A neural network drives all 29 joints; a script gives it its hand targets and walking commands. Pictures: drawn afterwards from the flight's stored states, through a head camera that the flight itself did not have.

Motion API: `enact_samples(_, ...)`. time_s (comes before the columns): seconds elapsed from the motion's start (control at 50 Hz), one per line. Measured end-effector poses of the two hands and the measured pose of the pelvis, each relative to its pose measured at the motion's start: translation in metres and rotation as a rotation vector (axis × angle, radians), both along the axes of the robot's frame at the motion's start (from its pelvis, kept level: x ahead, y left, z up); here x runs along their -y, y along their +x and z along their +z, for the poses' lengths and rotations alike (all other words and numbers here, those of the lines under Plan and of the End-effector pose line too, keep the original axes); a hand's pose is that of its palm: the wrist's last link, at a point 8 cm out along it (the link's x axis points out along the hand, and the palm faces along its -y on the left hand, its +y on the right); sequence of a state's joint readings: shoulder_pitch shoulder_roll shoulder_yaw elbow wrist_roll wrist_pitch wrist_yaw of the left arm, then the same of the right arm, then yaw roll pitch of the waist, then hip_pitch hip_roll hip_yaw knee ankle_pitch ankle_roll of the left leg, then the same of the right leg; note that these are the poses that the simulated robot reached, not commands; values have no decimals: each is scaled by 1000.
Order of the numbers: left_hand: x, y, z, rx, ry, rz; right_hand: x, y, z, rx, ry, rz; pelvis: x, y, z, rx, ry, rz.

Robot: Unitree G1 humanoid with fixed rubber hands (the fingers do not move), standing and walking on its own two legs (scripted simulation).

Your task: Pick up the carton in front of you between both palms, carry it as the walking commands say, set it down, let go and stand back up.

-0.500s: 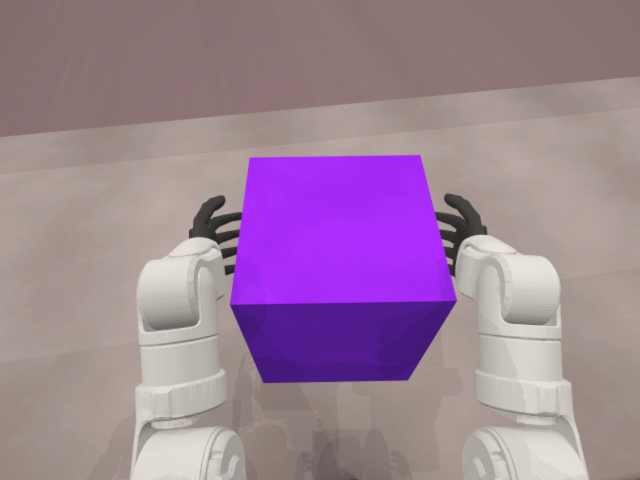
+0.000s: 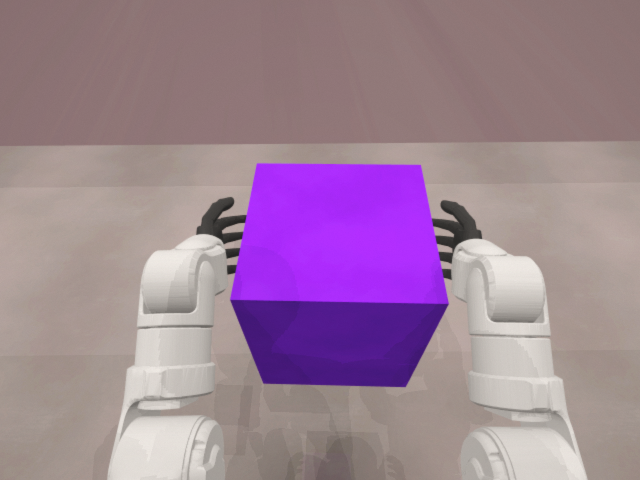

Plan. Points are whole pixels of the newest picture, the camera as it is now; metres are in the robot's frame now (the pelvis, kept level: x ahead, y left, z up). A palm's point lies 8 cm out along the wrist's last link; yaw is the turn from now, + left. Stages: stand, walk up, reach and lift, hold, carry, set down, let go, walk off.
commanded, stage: carry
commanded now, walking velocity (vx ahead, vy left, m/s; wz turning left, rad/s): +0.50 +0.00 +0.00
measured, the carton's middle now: (336, 282) +0.38 +0.02 +0.04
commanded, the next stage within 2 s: none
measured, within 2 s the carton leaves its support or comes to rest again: neither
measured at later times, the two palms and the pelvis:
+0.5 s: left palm (277, 154) +0.57 +0.11 +0.11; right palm (468, 159) +0.58 -0.19 +0.10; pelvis +0.30 -0.04 +0.02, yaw +1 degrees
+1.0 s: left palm (277, 115) +0.71 +0.13 +0.10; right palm (443, 117) +0.71 -0.17 +0.10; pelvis +0.45 -0.02 +0.02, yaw -1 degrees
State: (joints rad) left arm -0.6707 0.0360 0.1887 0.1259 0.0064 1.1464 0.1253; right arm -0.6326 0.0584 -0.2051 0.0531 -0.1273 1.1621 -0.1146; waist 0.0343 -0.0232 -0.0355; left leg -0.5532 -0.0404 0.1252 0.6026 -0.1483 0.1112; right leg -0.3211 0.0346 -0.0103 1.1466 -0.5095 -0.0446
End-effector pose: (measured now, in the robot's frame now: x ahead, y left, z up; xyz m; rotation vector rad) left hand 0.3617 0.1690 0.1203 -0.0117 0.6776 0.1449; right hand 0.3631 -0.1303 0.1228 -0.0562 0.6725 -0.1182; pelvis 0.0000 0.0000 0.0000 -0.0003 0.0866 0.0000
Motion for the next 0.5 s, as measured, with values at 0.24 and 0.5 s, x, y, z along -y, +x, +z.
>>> enact_samples(0.24,39,107,-12,-103,-48,-63,38,78,-8,-98,73,-171,-8,128,35,-18,-44,-27)
enact_samples(0.5,55,212,-11,-13,-11,41,55,214,-18,-15,108,-71,38,300,15,17,-28,13)
